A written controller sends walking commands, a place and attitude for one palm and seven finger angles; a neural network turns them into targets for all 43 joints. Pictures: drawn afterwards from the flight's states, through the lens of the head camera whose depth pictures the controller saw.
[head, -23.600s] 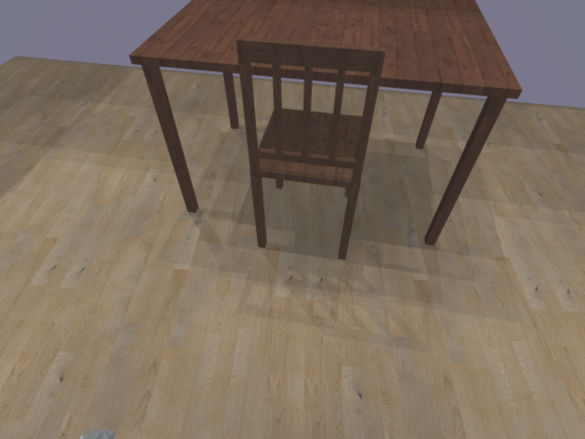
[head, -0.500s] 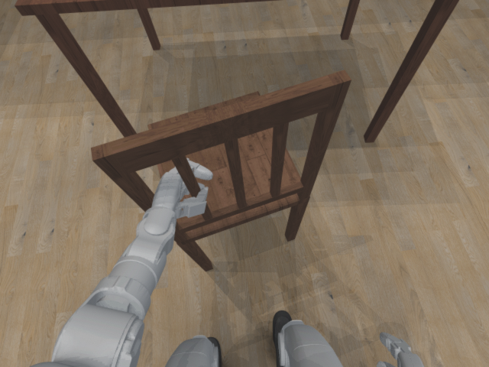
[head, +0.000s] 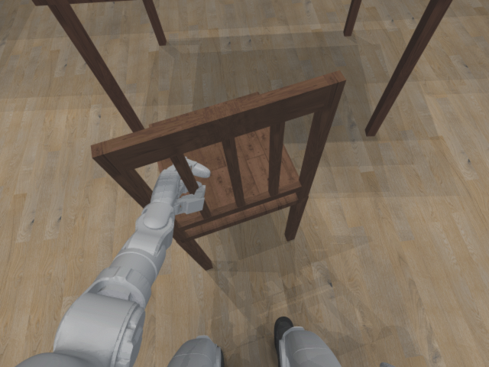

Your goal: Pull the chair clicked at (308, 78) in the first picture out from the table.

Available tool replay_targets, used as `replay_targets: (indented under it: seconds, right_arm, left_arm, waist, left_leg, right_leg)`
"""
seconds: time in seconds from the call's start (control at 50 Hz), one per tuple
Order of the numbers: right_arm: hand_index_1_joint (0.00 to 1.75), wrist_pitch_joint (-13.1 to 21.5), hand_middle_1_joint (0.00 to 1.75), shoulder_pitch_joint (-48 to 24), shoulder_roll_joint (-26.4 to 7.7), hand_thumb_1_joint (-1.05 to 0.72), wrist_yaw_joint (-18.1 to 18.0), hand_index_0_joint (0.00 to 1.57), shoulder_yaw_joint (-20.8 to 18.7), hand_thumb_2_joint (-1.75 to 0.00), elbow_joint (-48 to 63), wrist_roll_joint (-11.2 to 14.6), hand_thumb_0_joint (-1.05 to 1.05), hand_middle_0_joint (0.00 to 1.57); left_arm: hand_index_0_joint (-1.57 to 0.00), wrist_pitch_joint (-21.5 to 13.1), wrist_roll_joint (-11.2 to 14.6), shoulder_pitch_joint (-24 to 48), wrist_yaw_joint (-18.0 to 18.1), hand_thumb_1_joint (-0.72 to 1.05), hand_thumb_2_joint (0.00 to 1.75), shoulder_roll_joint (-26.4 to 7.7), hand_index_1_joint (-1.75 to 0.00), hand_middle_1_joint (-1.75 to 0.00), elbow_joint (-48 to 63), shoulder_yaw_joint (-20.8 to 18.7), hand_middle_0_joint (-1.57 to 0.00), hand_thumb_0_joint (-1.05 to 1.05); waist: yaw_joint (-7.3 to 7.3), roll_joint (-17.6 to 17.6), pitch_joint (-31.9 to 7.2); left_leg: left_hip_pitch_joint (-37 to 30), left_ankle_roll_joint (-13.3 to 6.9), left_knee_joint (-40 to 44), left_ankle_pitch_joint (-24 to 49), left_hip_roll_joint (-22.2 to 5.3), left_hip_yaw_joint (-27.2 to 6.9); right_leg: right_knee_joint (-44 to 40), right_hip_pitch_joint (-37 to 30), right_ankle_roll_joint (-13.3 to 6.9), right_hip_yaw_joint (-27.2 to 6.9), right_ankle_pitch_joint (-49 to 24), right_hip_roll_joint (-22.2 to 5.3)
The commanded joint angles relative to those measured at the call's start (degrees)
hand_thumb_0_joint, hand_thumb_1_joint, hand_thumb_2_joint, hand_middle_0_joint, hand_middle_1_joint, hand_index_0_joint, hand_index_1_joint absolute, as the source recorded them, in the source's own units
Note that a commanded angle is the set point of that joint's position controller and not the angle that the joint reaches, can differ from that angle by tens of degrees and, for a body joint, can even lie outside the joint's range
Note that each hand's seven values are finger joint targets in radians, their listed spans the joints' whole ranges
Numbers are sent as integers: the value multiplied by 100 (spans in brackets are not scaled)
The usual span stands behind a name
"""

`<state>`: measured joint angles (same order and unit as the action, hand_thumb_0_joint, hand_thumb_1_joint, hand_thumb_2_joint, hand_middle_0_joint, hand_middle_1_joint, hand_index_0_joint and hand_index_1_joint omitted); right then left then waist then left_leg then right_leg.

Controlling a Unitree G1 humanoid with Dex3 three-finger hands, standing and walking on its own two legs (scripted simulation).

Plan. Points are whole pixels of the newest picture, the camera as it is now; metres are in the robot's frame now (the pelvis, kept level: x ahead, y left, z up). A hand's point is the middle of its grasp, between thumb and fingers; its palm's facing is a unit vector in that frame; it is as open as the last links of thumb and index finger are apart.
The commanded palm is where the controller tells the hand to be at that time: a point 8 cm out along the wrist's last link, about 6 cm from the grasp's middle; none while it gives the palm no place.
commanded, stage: step backward, pulling the chair out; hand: left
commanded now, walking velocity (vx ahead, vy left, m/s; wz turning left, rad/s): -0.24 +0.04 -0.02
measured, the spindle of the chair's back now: (235, 176) +0.45 +0.02 -0.09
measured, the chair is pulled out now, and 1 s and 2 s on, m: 0.43 0.46 0.46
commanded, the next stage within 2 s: stop walking, hand still on the chair in 1.78 s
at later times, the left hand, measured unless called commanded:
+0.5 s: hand (195, 213) +0.36 +0.09 -0.06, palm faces -0.19 -0.96 -0.23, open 5.4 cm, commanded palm +0.38 +0.14 -0.05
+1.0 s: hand (195, 213) +0.36 +0.09 -0.06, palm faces -0.19 -0.96 -0.21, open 5.5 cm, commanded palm +0.38 +0.15 -0.05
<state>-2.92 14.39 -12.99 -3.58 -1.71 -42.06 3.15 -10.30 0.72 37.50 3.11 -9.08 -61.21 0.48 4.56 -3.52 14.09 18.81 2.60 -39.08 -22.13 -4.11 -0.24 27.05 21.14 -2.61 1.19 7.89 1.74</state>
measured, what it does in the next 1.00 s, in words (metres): stands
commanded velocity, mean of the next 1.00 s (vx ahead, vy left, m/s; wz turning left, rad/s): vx -0.24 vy -0.13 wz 0.02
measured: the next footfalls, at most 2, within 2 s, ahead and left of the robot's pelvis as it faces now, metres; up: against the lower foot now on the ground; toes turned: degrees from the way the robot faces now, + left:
none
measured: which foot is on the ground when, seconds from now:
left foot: down 0.00-1.00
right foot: down 0.00-1.00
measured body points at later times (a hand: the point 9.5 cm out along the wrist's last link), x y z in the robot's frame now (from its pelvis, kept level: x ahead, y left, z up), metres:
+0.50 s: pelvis -0.01 +0.02 +0.00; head +0.06 -0.01 +0.44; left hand +0.37 +0.14 -0.04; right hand +0.04 -0.25 -0.15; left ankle -0.02 +0.17 -0.74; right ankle +0.06 -0.09 -0.74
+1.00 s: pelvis -0.01 +0.02 -0.01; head +0.06 +0.00 +0.44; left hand +0.37 +0.15 -0.04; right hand +0.04 -0.25 -0.14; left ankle -0.02 +0.17 -0.74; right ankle +0.06 -0.09 -0.74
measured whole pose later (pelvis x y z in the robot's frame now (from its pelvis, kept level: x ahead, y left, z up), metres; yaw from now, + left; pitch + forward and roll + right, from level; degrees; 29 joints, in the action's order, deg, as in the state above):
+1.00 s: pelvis -0.01 +0.02 -0.01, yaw -2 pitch +2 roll +1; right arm -0.2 15.4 -14.3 -6.8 -2.3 -42.0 2.9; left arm -8.4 1.0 34.7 2.8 -7.9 -63.5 2.4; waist 3.8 -1.4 8.0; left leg 16.2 3.1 -31.8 -17.3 -4.4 3.3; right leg 30.6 24.1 -0.4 -1.2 8.4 0.7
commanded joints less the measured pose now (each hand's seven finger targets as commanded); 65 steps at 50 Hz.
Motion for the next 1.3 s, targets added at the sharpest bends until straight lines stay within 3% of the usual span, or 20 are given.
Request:
replay_targets:
  seconds: [0.0,0.06,0.08,0.1,0.12,0.16,0.2,0.26,0.3,0.34,0.42,0.5,0.58,0.76,0.82,0.9,1.02,1.08,1.16,1.28]
  right_arm:
    - [30,288,30,386,-814,-90,-207,20,-170,-90,415,33,0,20]
    - [30,230,30,373,-930,-90,-267,20,-262,-90,479,37,0,20]
    - [30,194,30,442,-1018,-90,-271,20,-294,-90,471,56,0,20]
    - [30,185,30,381,-947,-90,-237,20,-272,-90,545,20,0,20]
    - [30,187,30,279,-925,-90,-223,20,-255,-90,613,-5,0,20]
    - [30,170,30,248,-939,-90,-209,20,-287,-90,684,-41,0,20]
    - [30,179,30,313,-935,-90,-214,20,-315,-90,693,-19,0,20]
    - [30,268,30,401,-861,-90,-254,20,-327,-90,629,41,0,20]
    - [30,346,30,468,-869,-90,-282,20,-298,-90,507,57,0,20]
    - [30,424,30,469,-843,-90,-311,20,-264,-90,471,32,0,20]
    - [30,464,30,386,-934,-90,-353,20,-275,-90,446,-51,0,20]
    - [30,458,30,441,-962,-90,-374,20,-310,-90,447,-63,0,20]
    - [30,466,30,455,-957,-90,-395,20,-311,-90,375,-43,0,20]
    - [30,514,30,382,-820,-90,-394,20,-227,-90,383,33,0,20]
    - [30,513,30,351,-867,-90,-401,20,-222,-90,416,3,0,20]
    - [30,461,30,316,-916,-90,-390,20,-280,-90,484,-60,0,20]
    - [30,444,30,401,-882,-90,-400,20,-287,-90,428,-33,0,20]
    - [30,457,30,417,-889,-90,-413,20,-281,-90,349,5,0,20]
    - [30,457,30,338,-813,-90,-399,20,-237,-90,384,25,0,20]
    - [30,445,30,289,-882,-90,-410,20,-244,-90,407,8,0,20]
  left_arm:
    - [-50,-231,82,1404,39,90,90,-961,-145,-145,866,-194,-50,0]
    - [-50,-195,152,1392,72,90,90,-936,-145,-145,1060,-194,-50,0]
    - [-50,-139,175,1228,75,90,90,-884,-145,-145,901,-179,-50,0]
    - [-50,-148,157,1235,40,90,90,-775,-145,-145,1019,-91,-50,0]
    - [-50,-167,126,1334,30,90,90,-733,-145,-145,1160,-57,-50,0]
    - [-50,-160,63,1373,56,90,90,-785,-145,-145,1166,-136,-50,0]
    - [-50,-145,53,1387,62,90,90,-859,-145,-145,1126,-199,-50,0]
    - [-50,-192,68,1570,77,90,90,-933,-145,-145,1029,-166,-50,0]
    - [-50,-184,91,1484,81,90,90,-1005,-145,-145,792,-174,-50,0]
    - [-50,-250,64,1513,71,90,90,-970,-145,-145,724,-186,-50,0]
    - [-50,-278,21,1658,54,90,90,-880,-145,-145,672,-150,-50,0]
    - [-50,-211,27,1687,18,90,90,-927,-145,-145,695,-170,-50,0]
    - [-50,-180,64,1704,-9,90,90,-969,-145,-145,648,-146,-50,0]
    - [-50,-156,124,1607,91,90,90,-957,-145,-145,542,-199,-50,0]
    - [-50,-167,120,1603,99,90,90,-824,-145,-145,609,-117,-50,0]
    - [-50,-180,71,1666,80,90,90,-801,-145,-145,775,-127,-50,0]
    - [-50,-142,118,1740,33,90,90,-844,-145,-145,803,-58,-50,0]
    - [-50,-137,150,1655,56,90,90,-934,-145,-145,691,-108,-50,0]
    - [-50,-149,139,1679,73,90,90,-908,-145,-145,648,-117,-50,0]
    - [-50,-168,127,1672,104,90,90,-890,-145,-145,680,-131,-50,0]
  waist:
    - [-249,641,-3530]
    - [-230,656,-3575]
    - [-216,688,-3346]
    - [-201,325,-3222]
    - [-199,-191,-3133]
    - [-239,-311,-3043]
    - [-261,138,-3010]
    - [-210,1057,-2982]
    - [-225,1187,-2908]
    - [-218,847,-3015]
    - [-244,-36,-2988]
    - [-215,354,-3070]
    - [-178,441,-3081]
    - [-259,1041,-3056]
    - [-254,467,-2984]
    - [-268,-35,-2934]
    - [-197,457,-3032]
    - [-207,634,-3052]
    - [-241,862,-3031]
    - [-248,447,-3036]
  left_leg:
    - [-340,-34,626,149,-159,-76]
    - [-900,-233,1124,1488,-458,-37]
    - [-1013,-325,1230,1651,-595,-121]
    - [-913,-414,1396,1563,-674,-124]
    - [-764,-467,1521,1640,-783,-178]
    - [-563,-524,1499,1860,-958,-291]
    - [-558,-495,1334,1682,-909,-206]
    - [-759,-238,741,559,-286,339]
    - [-891,-221,623,143,-116,331]
    - [-1066,-277,924,418,-210,278]
    - [-1050,-461,1400,1863,-829,-40]
    - [-1061,-351,1165,2515,-887,-88]
    - [-995,-253,1023,2148,-749,59]
    - [-815,-250,787,491,-237,239]
    - [-942,-371,1232,1128,-572,-1]
    - [-736,-495,1376,2131,-1020,-323]
    - [-844,-262,944,1825,-719,32]
    - [-876,-225,834,1323,-520,113]
    - [-802,-250,812,897,-406,170]
    - [-873,-355,1172,1606,-716,-42]
  right_leg:
    - [20,-2118,-366,-1047,-3018,-1674]
    - [3,-1675,317,-699,-2015,-1219]
    - [-94,-1337,445,-555,-1257,-960]
    - [-55,-1242,530,-457,-610,-782]
    - [175,-1233,481,-387,-265,-671]
    - [443,-1256,398,-368,-128,-548]
    - [265,-1246,396,-447,-155,-573]
    - [-650,-857,283,-1002,-59,-1104]
    - [-932,-637,190,-1073,215,-1267]
    - [-765,-624,299,-888,265,-1139]
    - [121,-702,481,-392,-326,-589]
    - [182,-933,328,-444,-1284,-654]
    - [108,-960,217,-587,-1523,-822]
    - [-593,-781,270,-937,-160,-1232]
    - [-236,-645,363,-570,33,-862]
    - [367,-896,349,-389,-512,-617]
    - [67,-982,187,-664,-1329,-920]
    - [-146,-888,137,-794,-1087,-1067]
    - [-357,-818,293,-845,-544,-1130]
    - [-3,-887,395,-521,-695,-843]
